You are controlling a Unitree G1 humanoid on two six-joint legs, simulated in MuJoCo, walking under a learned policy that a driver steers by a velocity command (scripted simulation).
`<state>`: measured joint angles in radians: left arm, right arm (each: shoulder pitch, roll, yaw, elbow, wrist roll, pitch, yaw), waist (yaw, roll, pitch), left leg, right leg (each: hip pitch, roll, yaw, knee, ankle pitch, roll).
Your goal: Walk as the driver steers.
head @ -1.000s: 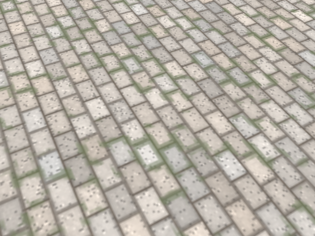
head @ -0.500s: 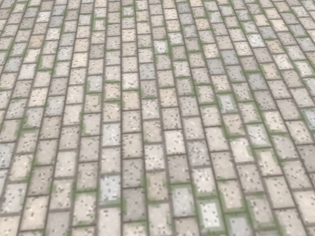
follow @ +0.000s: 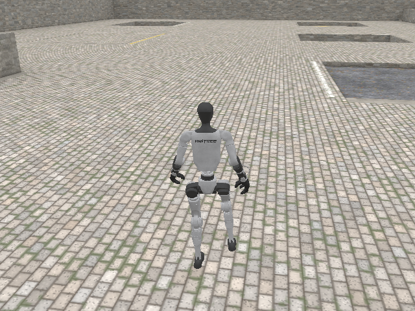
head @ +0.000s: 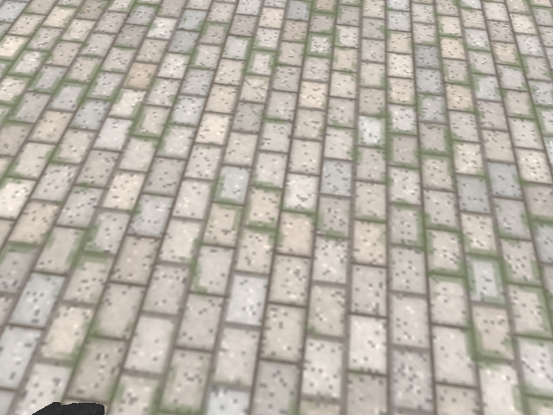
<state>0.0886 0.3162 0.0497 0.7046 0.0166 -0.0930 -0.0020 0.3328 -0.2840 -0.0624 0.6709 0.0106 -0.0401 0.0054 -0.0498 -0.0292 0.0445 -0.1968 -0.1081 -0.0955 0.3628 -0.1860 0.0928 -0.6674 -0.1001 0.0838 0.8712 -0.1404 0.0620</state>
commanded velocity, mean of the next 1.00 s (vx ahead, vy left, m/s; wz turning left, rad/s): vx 0.50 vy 0.00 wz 0.15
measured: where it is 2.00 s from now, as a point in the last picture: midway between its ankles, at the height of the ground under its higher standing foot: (247, 229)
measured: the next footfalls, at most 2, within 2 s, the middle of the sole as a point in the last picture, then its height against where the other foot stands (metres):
right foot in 0.20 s outside the picture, level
left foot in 0.74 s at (213, 373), level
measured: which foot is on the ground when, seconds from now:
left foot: down 0.00-0.22, up 0.24-0.72, down 0.74-1.00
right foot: up 0.00-0.18, down 0.20-0.74, up 0.76-1.00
